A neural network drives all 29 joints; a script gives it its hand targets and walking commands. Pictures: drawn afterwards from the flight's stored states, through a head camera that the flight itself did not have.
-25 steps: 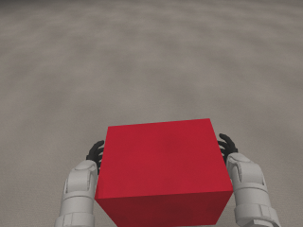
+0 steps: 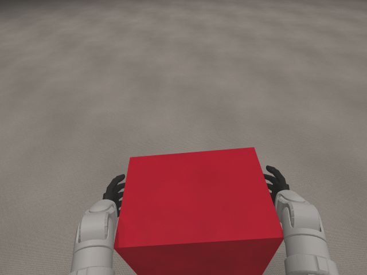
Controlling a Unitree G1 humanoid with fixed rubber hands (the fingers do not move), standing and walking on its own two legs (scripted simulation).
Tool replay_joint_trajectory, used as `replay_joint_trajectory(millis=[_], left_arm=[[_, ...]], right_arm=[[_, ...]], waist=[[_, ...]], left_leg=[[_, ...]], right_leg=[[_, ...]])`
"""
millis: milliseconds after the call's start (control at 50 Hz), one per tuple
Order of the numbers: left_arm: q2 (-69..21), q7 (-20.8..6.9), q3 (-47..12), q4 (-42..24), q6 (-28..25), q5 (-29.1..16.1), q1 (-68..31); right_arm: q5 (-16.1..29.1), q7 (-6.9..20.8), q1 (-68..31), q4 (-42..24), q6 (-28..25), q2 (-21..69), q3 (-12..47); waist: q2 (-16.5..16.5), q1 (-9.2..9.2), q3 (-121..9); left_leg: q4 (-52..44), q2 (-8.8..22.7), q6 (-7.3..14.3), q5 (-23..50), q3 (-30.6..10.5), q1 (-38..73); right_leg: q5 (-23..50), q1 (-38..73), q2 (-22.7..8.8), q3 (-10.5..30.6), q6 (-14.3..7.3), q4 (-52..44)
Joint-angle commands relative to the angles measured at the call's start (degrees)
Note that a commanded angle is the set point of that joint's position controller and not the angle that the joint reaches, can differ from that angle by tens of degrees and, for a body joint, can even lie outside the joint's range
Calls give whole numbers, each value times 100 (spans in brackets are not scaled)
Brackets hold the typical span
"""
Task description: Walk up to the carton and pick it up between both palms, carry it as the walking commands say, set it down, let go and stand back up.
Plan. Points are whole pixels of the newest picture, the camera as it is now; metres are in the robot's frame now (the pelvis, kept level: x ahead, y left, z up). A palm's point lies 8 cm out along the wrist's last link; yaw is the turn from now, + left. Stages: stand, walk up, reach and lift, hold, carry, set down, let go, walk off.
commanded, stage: hold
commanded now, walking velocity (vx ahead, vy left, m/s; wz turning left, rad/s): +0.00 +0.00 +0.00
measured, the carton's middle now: (196, 218) +0.27 -0.01 -0.02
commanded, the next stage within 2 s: carry in 0.38 s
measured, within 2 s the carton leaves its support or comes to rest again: neither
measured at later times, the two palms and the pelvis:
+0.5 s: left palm (111, 202) +0.29 +0.18 +0.05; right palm (282, 196) +0.28 -0.20 +0.04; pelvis +0.00 +0.00 +0.00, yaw +0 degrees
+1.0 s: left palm (112, 201) +0.28 +0.17 +0.07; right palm (290, 194) +0.27 -0.21 +0.07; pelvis +0.00 -0.01 -0.01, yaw +0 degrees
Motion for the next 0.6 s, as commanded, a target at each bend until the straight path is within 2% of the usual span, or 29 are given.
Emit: replay_joint_trajectory(millis=[0,20,40,60,80,100,120,140,160,180,200,220,240,260,280,300,320,340,360,380,420,440,460,480,500,520,540,560,580], left_arm=[[-5491,-1186,-3462,-1306,-278,-1213,-3563],[-5457,-1182,-3633,-1707,-327,-1302,-3915],[-5481,-1199,-3663,-1730,-329,-1347,-3978],[-5512,-1190,-3645,-1471,-283,-1334,-3767],[-5419,-1205,-3681,-1634,-303,-1305,-3862],[-5487,-1189,-3671,-1653,-308,-1338,-3645],[-5349,-1195,-3519,-1558,-330,-1245,-3649],[-5423,-1190,-3469,-1306,-234,-1191,-3713],[-5322,-1189,-3626,-1825,-312,-1304,-3961],[-5343,-1194,-3740,-1995,-365,-1336,-4057],[-5366,-1155,-3583,-1657,-318,-1208,-3694],[-5385,-1166,-3540,-1382,-241,-1217,-3697],[-5449,-1212,-3753,-1613,-277,-1345,-3891],[-5385,-1184,-3538,-1569,-291,-1213,-3597],[-5447,-1191,-3663,-1680,-297,-1298,-4094],[-5380,-1196,-3534,-1375,-311,-1247,-3864],[-5410,-1194,-3563,-1554,-307,-1248,-3714],[-5370,-1219,-3599,-1523,-289,-1230,-3811],[-5131,-1066,-3125,-886,-453,-919,-4107],[-5303,-979,-3677,-1800,-348,-1436,-4233],[-5115,-848,-3706,-1920,-244,-1457,-4026],[-5159,-827,-3853,-2212,-179,-1681,-4419],[-5158,-779,-3894,-2211,9,-1701,-4237],[-5063,-745,-3901,-2336,147,-1739,-4195],[-5009,-692,-4064,-2703,312,-1903,-4296],[-4939,-654,-4009,-2726,479,-1920,-4165],[-4924,-613,-4067,-2923,704,-2088,-4260],[-4887,-589,-4107,-3043,908,-2126,-4181],[-4692,-551,-3997,-2880,1120,-2065,-3964]], right_arm=[[1362,1864,-3348,-1192,-63,5307,4079],[1410,1887,-3322,-1110,-75,5384,4020],[1413,1891,-3434,-1191,-84,5423,4046],[1394,1851,-3461,-1268,-80,5283,4101],[1366,1852,-3290,-1181,-62,5382,4110],[1434,1862,-3321,-1358,-97,5365,4126],[1439,1889,-3457,-1354,-91,5268,4157],[1336,1854,-3392,-1114,-39,5306,4009],[1287,1837,-3055,-981,2,5377,4031],[1406,1866,-3379,-1354,-91,5410,4165],[1416,1853,-3480,-1376,-72,5289,4200],[1326,1852,-3433,-1154,-21,5239,3980],[1401,1849,-3322,-1289,-95,5272,4045],[1376,1868,-3558,-1359,-71,5258,4112],[1320,1887,-3442,-1188,-76,5316,3954],[1394,1885,-3445,-1040,-50,5356,4098],[1386,1883,-3262,-1152,-44,5423,4116],[1267,1884,-3391,-1264,-64,5283,3965],[1060,1686,-3603,-115,-287,4811,3517],[1530,1610,-3441,-939,-183,5056,4044],[1713,1502,-3600,-1401,-107,4889,4296],[1975,1398,-4234,-1983,-96,4871,4550],[1980,1354,-4154,-2045,120,4874,4564],[2028,1327,-3943,-1992,278,4902,4577],[2125,1298,-3721,-2142,436,4948,4619],[2234,1220,-3935,-2469,569,4833,4727],[2307,1158,-3933,-2657,779,4842,4784],[2402,1136,-4005,-2831,971,4753,4803],[2338,1088,-3565,-2461,1199,4676,4576]], waist=[[41,432,-1471],[237,366,-1629],[123,374,-1780],[83,357,-1697],[145,385,-1641],[58,436,-1741],[-97,527,-1723],[119,390,-1436],[89,347,-1654],[129,430,-1862],[121,531,-1731],[149,476,-1453],[307,302,-1670],[9,480,-1628],[243,387,-1625],[-117,440,-1470],[5,497,-1559],[-58,476,-1565],[238,57,-2258],[9,105,-2334],[241,168,-2017],[-35,197,-2188],[-221,188,-1852],[-413,187,-1873],[-417,202,-1737],[-669,187,-1608],[-772,159,-1500],[-640,128,-1408],[-525,106,-1627]], left_leg=[[-1134,-573,144,396,466,1131],[-1135,-596,105,606,431,1243],[-1137,-597,123,423,465,1101],[-1126,-568,116,557,395,1273],[-1123,-584,111,555,452,1185],[-1102,-590,114,778,427,1274],[-1145,-569,135,505,411,1097],[-1146,-611,170,236,464,1104],[-1138,-625,148,475,442,1208],[-1112,-594,153,575,408,1177],[-1087,-614,144,488,483,1211],[-1172,-584,117,297,442,1060],[-1106,-615,111,469,470,1231],[-1113,-580,137,485,451,1115],[-1130,-631,104,112,508,1076],[-1140,-600,168,373,510,1154],[-1116,-620,157,387,488,1079],[-1145,-609,146,329,433,1107],[219,796,212,1217,352,1057],[407,662,209,1286,287,806],[391,515,184,304,427,331],[440,531,209,-42,343,107],[611,400,184,-461,453,19],[725,359,202,-609,432,-46],[843,280,185,-801,474,-104],[812,177,186,-903,541,-321],[919,281,193,-755,450,-249],[783,225,173,-760,482,-175],[627,215,218,-738,537,17]], right_leg=[[177,998,870,204,-47,-856],[387,1000,872,238,-61,-841],[301,1103,892,197,-40,-809],[344,991,884,193,-63,-859],[349,1036,888,203,-49,-861],[510,1095,898,224,-57,-843],[342,1238,908,183,-27,-806],[74,1063,859,242,-68,-909],[356,1115,852,260,-51,-894],[402,1131,896,245,-50,-818],[318,1096,853,239,-18,-836],[141,1059,917,157,-67,-855],[289,1052,885,208,-73,-866],[246,1028,904,194,-21,-821],[-39,1067,897,204,-51,-871],[102,947,855,160,-9,-871],[204,1051,889,225,-28,-885],[140,1034,935,167,-52,-886],[1358,605,-720,359,7,466],[1335,659,-701,353,19,594],[606,467,-776,465,53,468],[147,532,-914,615,-5,355],[-27,220,-997,817,31,87],[-314,167,-1078,855,-40,62],[-659,83,-1162,975,-128,-77],[-734,27,-1249,1152,-95,-247],[-864,-153,-1230,1088,-115,-251],[-994,-350,-1148,1129,-86,-311],[-888,-399,-1048,982,-119,-117]])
